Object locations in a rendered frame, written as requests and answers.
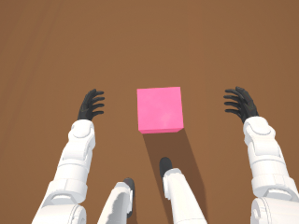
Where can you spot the left robot forearm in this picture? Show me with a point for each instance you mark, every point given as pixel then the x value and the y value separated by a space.
pixel 69 184

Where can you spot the right robot forearm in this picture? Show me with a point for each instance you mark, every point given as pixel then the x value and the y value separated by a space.
pixel 269 171

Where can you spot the robot right upper arm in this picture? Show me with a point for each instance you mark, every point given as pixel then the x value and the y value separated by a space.
pixel 266 210

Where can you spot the robot left shin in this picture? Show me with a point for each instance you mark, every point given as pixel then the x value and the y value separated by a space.
pixel 122 184

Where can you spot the robot left hand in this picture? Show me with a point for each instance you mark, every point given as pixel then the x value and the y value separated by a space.
pixel 87 107

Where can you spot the robot left upper arm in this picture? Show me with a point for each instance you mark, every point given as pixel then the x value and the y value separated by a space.
pixel 61 214

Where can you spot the left robot foot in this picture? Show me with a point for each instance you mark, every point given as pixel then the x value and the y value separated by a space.
pixel 130 182

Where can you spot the robot right hand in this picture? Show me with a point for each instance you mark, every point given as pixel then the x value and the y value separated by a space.
pixel 246 107

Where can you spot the carton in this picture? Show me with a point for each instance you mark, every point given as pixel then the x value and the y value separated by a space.
pixel 159 110

